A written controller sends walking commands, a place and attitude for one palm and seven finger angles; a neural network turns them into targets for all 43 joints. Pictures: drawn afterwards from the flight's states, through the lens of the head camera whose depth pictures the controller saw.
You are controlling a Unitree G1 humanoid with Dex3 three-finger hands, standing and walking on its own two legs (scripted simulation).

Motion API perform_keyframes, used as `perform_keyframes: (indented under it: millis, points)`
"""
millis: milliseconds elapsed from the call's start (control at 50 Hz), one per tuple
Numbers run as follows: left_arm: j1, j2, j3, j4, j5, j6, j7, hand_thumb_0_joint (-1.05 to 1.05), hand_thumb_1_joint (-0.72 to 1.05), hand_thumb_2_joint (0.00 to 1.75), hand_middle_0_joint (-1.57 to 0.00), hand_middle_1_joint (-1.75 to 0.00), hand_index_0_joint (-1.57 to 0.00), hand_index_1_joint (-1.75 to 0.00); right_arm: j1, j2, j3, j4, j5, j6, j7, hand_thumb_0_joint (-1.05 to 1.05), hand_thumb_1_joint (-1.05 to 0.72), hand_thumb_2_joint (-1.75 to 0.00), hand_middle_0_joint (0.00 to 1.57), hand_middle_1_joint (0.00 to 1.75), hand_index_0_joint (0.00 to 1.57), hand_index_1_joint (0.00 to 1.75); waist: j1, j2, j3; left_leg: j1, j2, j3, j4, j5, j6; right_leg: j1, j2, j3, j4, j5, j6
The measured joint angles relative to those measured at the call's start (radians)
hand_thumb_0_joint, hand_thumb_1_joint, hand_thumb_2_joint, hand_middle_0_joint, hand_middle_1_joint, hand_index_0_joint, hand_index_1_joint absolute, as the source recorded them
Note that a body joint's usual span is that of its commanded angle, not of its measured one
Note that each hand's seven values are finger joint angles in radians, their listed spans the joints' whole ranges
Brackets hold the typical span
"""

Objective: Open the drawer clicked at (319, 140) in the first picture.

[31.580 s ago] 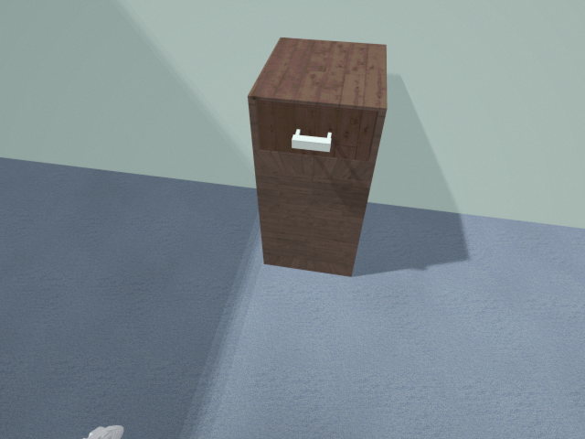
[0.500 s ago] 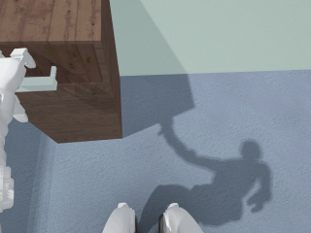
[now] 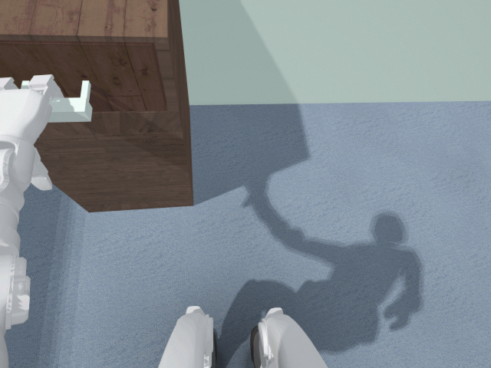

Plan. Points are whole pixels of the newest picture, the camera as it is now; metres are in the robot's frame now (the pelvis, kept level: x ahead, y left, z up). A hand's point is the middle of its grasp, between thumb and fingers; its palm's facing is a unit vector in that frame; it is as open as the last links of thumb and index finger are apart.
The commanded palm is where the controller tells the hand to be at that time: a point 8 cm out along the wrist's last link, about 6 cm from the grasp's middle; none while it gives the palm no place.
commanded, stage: lower the fingers behind the handle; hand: left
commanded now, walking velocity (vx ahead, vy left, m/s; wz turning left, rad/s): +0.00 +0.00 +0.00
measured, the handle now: (54, 98) +0.53 +0.31 +0.01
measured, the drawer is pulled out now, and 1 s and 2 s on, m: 0.00 0.00 0.05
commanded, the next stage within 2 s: close the thumb around the handle in 0.58 s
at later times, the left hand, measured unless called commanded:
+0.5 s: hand (35, 134) +0.48 +0.33 -0.01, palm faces -0.11 -0.02 -0.99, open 13.9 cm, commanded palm +0.49 +0.31 +0.04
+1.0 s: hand (34, 133) +0.48 +0.34 -0.01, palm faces -0.11 -0.03 -0.99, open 11.0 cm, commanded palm +0.49 +0.31 +0.04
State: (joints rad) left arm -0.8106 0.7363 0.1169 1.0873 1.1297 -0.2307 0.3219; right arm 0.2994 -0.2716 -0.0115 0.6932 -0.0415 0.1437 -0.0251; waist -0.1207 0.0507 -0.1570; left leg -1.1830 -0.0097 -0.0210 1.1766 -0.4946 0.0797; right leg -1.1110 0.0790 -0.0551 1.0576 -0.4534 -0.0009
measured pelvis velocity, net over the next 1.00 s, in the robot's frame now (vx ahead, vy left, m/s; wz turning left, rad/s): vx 0.00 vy -0.01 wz -0.01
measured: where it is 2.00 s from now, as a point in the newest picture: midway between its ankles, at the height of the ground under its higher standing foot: outside the picture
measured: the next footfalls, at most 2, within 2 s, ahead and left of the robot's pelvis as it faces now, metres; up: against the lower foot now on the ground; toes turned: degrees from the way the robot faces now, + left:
none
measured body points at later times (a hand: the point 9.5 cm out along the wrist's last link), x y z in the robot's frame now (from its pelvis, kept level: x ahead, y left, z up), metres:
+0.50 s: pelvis -0.01 -0.01 -0.01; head +0.16 +0.03 +0.40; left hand +0.48 +0.33 +0.04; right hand +0.00 -0.29 -0.12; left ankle +0.02 +0.06 -0.64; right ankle +0.02 -0.13 -0.64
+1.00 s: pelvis +0.00 -0.01 -0.01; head +0.17 +0.03 +0.40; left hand +0.48 +0.33 +0.04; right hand +0.02 -0.29 -0.12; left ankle +0.02 +0.06 -0.64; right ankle +0.02 -0.13 -0.64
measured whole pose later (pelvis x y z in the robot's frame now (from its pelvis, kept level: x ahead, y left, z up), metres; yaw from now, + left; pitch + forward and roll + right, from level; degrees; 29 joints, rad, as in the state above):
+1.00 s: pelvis +0.00 -0.01 -0.01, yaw +0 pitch +30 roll -6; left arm -0.83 0.80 0.14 1.09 1.11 -0.25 0.27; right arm 0.30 -0.28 0.02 0.68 -0.03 0.12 -0.04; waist -0.13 0.04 -0.16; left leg -1.24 0.00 -0.02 1.22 -0.51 0.07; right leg -1.17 0.09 -0.06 1.12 -0.47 -0.01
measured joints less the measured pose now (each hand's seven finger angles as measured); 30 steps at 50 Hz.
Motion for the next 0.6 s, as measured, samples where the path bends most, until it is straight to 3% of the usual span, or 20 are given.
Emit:
perform_keyframes:
  millis: [200,600]
  points:
    - [-0.032,0.015,-0.011,0.03,0.006,0.034,-0.01,0.0,-0.49,0.3,-0.31,-1.21,-0.32,-1.2,0.008,0.014,0.026,0.006,0.004,-0.004,0.0,0.0,-0.91,-0.9,0.21,0.3,0.21,0.3,-0.015,-0.004,-0.001,-0.019,0.002,-0.002,0.018,0.003,0.0,-0.02,0.001,-0.003,0.019,0.002,-0.003]
    - [-0.047,0.073,0.019,0.015,-0.008,-0.007,-0.05,0.0,-0.49,0.3,-0.32,-1.2,-0.31,-1.2,0.012,-0.007,0.031,-0.008,0.012,-0.027,-0.019,0.0,-0.91,-0.9,0.21,0.3,0.21,0.3,-0.023,-0.005,0.001,-0.08,0.008,-0.004,0.058,-0.003,-0.009,-0.086,0.007,-0.008,0.068,-0.006,-0.013]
